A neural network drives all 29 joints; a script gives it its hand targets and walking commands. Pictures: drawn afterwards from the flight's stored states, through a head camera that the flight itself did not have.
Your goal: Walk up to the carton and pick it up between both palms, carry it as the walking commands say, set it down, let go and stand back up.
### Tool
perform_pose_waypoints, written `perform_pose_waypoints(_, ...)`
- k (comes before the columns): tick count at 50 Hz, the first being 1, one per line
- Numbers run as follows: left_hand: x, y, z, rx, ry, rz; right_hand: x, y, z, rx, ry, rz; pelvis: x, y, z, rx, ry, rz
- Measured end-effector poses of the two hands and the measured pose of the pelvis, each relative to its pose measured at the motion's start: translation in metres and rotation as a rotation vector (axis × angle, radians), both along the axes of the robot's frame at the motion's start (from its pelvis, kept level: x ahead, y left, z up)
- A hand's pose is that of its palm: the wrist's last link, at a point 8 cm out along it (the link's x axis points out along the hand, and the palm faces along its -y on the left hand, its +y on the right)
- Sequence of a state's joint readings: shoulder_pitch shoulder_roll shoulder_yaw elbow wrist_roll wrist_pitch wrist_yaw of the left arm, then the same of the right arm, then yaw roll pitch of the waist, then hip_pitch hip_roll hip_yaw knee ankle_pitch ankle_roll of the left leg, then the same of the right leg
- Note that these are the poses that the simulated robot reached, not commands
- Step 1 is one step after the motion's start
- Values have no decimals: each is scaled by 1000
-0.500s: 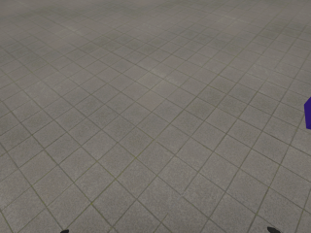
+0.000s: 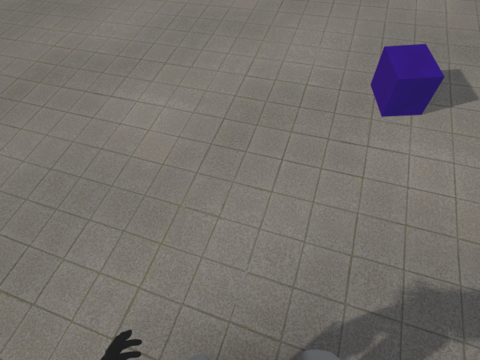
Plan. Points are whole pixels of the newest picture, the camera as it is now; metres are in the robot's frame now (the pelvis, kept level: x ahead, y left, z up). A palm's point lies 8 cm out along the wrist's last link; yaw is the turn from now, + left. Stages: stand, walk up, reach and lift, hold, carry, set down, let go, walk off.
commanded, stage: walk up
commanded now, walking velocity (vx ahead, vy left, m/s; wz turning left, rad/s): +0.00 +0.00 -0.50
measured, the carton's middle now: (403, 81) +1.38 -0.86 -0.63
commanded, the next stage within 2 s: none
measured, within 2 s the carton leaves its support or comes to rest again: neither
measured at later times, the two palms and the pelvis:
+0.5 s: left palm (152, 288) +0.25 +0.21 -0.13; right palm out of the picture +0.09 -0.30 -0.10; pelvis +0.14 -0.04 +0.01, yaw -15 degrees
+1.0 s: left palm (251, 192) +0.45 +0.00 -0.12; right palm out of the picture +0.41 -0.49 -0.10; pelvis +0.39 -0.22 +0.02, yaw -24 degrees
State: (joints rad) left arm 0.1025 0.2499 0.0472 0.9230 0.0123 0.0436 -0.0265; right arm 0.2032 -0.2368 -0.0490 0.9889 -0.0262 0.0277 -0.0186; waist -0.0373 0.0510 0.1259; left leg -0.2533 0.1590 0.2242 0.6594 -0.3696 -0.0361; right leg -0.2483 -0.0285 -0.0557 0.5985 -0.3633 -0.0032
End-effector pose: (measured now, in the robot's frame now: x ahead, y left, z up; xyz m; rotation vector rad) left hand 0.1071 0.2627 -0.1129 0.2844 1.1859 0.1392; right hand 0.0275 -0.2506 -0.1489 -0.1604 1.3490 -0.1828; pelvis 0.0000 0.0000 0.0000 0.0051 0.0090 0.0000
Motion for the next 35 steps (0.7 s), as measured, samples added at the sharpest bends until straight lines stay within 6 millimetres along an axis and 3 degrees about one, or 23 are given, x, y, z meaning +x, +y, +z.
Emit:
perform_pose_waypoints(4,9,-16,10,13,-5,-44,-1,-24,4,-19,-4,-40,4,-8,5,25,-7,-49)
perform_pose_waypoints(8,15,-26,14,-12,15,-58,14,-42,22,-49,-39,-55,21,-16,14,34,7,-90)
perform_pose_waypoints(11,20,-30,10,-37,20,-61,38,-50,34,-74,-80,-45,38,-17,17,19,20,-112)
perform_pose_waypoints(16,24,-21,-10,-60,112,-63,95,-50,45,-126,-204,-41,72,-12,9,-6,27,-175)
perform_pose_waypoints(18,36,-18,-19,-54,154,-92,104,-48,47,-150,-234,-73,86,-13,5,2,22,-211)
perform_pose_waypoints(22,93,-33,-19,-79,132,-147,84,-46,49,-145,-143,-154,116,-26,10,-6,18,-247)
perform_pose_waypoints(26,166,-66,-13,-114,68,-213,56,-45,43,-98,2,-239,151,-46,13,-18,9,-271)
perform_pose_waypoints(31,265,-132,-11,-136,-17,-312,37,-49,30,-16,155,-346,200,-85,4,-19,7,-293)
perform_pose_waypoints(35,340,-191,-21,-111,-106,-375,42,-74,4,43,260,-402,244,-131,-21,-10,9,-316)
